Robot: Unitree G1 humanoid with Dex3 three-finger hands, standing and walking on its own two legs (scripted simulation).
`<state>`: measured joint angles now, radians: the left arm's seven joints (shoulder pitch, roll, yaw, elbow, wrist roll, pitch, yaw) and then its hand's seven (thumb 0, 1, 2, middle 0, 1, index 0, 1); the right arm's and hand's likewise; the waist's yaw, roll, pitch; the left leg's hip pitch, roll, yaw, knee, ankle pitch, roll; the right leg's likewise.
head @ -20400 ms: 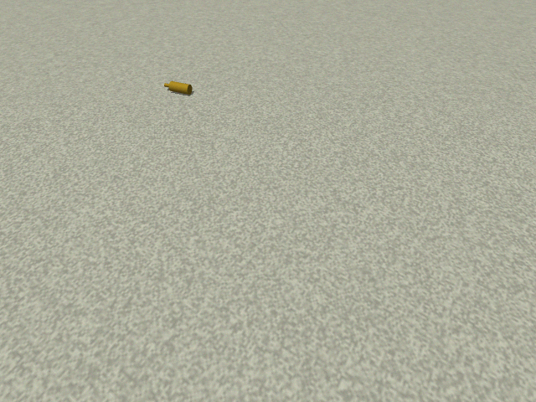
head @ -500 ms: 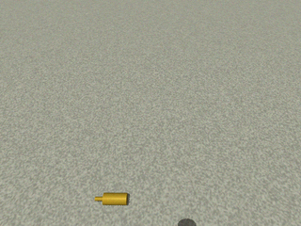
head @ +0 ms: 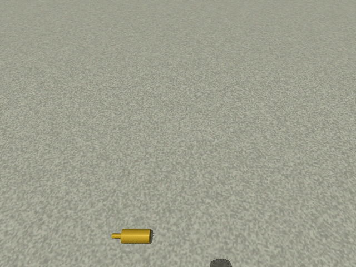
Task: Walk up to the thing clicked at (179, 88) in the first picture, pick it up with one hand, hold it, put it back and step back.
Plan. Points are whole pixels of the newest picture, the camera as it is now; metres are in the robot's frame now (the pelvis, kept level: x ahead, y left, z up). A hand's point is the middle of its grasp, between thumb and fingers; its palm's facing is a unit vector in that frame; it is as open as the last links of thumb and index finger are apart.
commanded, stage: stand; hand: left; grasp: from above
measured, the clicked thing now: (131, 235) +0.39 +0.26 -0.75
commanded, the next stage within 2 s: rise first in 0.74 s
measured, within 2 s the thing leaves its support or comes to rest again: neither
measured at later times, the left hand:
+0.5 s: hand out of the picture +0.08 +0.25 -0.16, palm faces -0.03 -0.94 -0.35, open 7.4 cm
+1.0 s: hand out of the picture +0.13 +0.25 -0.16, palm faces +0.02 -0.94 -0.33, open 8.0 cm
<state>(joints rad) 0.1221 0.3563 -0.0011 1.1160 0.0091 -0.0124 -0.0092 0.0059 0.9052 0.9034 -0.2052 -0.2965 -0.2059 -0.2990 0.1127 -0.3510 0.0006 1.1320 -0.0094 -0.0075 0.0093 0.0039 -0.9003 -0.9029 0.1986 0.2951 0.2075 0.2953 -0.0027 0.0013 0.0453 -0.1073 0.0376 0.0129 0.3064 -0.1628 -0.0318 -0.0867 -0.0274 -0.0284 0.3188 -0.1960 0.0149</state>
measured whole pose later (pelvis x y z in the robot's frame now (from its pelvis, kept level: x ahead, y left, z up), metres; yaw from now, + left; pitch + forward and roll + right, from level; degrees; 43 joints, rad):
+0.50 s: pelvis +0.01 +0.00 +0.00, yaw +0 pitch -2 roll +0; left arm 0.12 0.35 0.00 1.12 0.01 -0.01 -0.01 0.01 0.91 0.90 -0.21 -0.30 -0.21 -0.30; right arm 0.11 -0.35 0.00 1.13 -0.01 -0.01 0.01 0.00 -0.90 -0.90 0.20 0.30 0.21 0.30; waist 0.00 0.00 0.05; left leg -0.10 0.04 0.01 0.31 -0.17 -0.03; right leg -0.08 -0.03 -0.03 0.32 -0.20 0.01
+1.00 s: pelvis -0.01 +0.00 -0.01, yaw +1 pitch +3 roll +0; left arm -0.02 0.33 0.10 1.09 0.05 -0.03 -0.02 0.01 0.71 0.93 -0.19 -0.49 -0.18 -0.49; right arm 0.19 -0.30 -0.02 0.88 0.04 -0.04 -0.03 0.00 -0.92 -0.91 0.20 0.29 0.21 0.29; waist -0.01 0.00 0.04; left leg -0.30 0.04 0.00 0.47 -0.22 -0.03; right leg -0.27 -0.03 -0.04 0.48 -0.26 0.01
